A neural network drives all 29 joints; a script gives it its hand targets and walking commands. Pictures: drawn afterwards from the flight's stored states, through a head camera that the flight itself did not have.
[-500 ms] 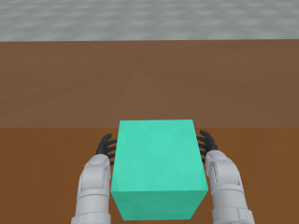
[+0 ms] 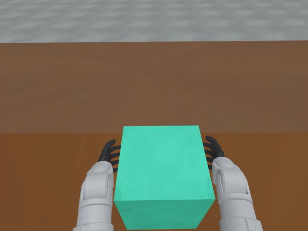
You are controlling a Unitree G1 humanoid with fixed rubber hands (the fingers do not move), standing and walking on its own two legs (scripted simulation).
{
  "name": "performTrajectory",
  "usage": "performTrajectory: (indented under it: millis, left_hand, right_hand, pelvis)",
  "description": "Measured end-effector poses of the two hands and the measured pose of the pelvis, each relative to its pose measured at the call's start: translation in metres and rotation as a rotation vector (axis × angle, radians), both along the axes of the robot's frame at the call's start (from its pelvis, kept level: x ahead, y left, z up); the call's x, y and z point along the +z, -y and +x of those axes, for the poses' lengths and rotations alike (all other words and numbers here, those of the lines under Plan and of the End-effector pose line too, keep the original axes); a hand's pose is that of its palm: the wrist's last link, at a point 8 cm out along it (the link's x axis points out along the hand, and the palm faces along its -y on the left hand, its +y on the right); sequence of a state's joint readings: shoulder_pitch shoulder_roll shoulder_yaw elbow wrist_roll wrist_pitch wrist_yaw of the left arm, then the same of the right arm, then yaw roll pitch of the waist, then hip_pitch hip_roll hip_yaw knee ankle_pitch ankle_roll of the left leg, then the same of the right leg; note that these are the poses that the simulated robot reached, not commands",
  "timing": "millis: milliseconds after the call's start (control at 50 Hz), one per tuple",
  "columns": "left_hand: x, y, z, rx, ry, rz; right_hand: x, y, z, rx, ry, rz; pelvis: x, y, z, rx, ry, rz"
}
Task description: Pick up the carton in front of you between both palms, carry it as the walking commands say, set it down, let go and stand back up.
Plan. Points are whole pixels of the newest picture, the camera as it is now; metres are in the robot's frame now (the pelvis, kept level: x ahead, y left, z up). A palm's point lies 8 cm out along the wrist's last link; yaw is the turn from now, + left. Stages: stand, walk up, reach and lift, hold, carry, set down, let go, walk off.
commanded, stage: hold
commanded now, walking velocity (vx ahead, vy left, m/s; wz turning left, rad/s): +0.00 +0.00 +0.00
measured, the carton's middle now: (161, 179) +0.28 +0.00 -0.02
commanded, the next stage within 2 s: carry in 0.16 s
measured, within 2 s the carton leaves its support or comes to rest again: neither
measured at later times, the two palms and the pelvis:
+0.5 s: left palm (114, 138) +0.34 +0.13 +0.09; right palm (222, 135) +0.34 -0.17 +0.09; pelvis +0.07 -0.02 +0.00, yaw +0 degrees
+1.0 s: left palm (131, 94) +0.59 +0.10 +0.06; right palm (212, 94) +0.57 -0.21 +0.06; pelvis +0.36 -0.04 -0.02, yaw -1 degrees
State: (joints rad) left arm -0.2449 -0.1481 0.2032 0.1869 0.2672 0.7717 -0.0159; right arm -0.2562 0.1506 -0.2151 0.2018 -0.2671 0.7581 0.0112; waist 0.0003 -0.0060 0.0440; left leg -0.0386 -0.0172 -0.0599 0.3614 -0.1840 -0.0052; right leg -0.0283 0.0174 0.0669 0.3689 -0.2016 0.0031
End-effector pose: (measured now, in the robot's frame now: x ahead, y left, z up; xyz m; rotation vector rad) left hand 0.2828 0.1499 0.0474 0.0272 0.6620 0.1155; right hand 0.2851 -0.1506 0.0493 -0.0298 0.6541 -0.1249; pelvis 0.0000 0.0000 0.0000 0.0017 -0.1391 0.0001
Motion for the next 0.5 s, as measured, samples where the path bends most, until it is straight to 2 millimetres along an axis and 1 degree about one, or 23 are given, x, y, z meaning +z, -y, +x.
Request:
performTrajectory:
  millis: [140, 200, 240, 300, 340, 420, 460, 500]
  left_hand:
    - [-0.001, 0.000, -0.001, -0.003, -0.003, 0.005]
    - [-0.001, 0.001, 0.001, -0.002, -0.001, 0.003]
    - [0.002, 0.002, 0.004, -0.003, 0.007, 0.004]
    - [0.010, 0.005, 0.014, 0.000, 0.043, -0.001]
    - [0.017, 0.010, 0.023, 0.000, 0.075, -0.009]
    - [0.032, 0.023, 0.043, -0.002, 0.119, -0.021]
    - [0.037, 0.025, 0.053, 0.004, 0.118, -0.028]
    - [0.041, 0.022, 0.062, 0.021, 0.109, -0.031]
  right_hand:
    - [-0.001, 0.000, -0.001, 0.002, -0.003, -0.003]
    - [-0.001, 0.001, 0.000, -0.003, 0.000, 0.004]
    - [0.001, 0.002, 0.003, -0.007, 0.007, 0.007]
    - [0.008, 0.005, 0.011, -0.017, 0.043, 0.018]
    - [0.014, 0.010, 0.018, -0.027, 0.075, 0.023]
    - [0.028, 0.023, 0.035, -0.046, 0.119, 0.039]
    - [0.034, 0.024, 0.046, -0.049, 0.119, 0.045]
    - [0.041, 0.021, 0.058, -0.046, 0.111, 0.048]
  pelvis:
    - [0.000, 0.000, 0.001, 0.000, -0.001, 0.000]
    - [-0.002, 0.000, 0.003, -0.005, -0.045, 0.001]
    - [-0.002, 0.000, 0.007, -0.009, -0.079, 0.001]
    - [-0.005, 0.002, 0.014, -0.025, -0.125, 0.004]
    - [-0.008, 0.006, 0.022, -0.032, -0.144, 0.002]
    - [-0.011, 0.016, 0.045, -0.010, -0.183, -0.008]
    - [-0.008, 0.018, 0.059, 0.005, -0.204, 0.003]
    - [-0.004, 0.017, 0.074, 0.009, -0.221, 0.016]
